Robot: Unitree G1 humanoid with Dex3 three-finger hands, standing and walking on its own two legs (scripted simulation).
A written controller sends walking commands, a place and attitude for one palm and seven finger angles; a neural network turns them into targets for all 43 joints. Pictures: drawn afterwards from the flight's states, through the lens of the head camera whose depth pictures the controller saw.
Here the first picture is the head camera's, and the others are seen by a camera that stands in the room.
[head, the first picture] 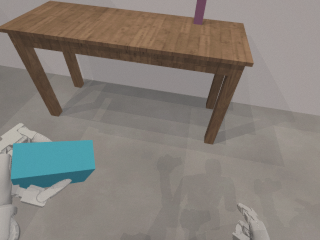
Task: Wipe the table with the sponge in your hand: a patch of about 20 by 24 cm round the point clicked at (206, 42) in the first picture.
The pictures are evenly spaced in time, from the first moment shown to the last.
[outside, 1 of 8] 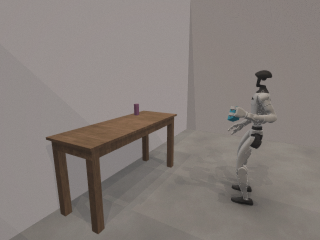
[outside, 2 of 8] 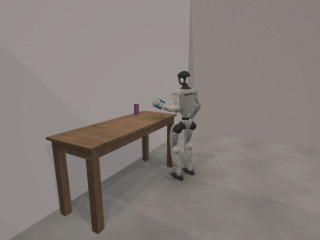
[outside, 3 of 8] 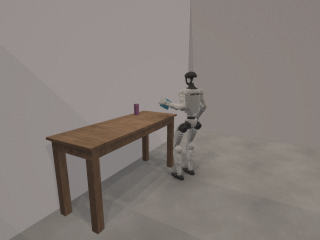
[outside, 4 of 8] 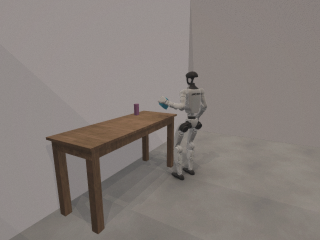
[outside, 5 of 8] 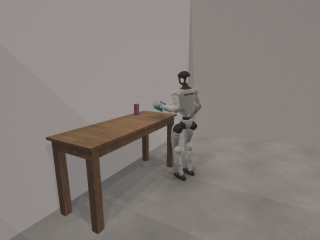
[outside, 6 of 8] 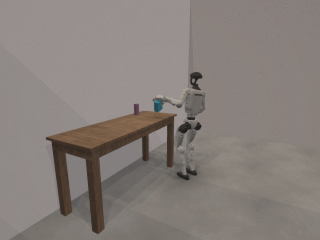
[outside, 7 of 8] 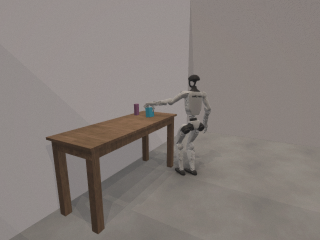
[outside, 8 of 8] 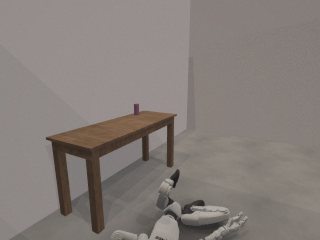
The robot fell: yes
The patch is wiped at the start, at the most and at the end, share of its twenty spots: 0.00 0.70 0.70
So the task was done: no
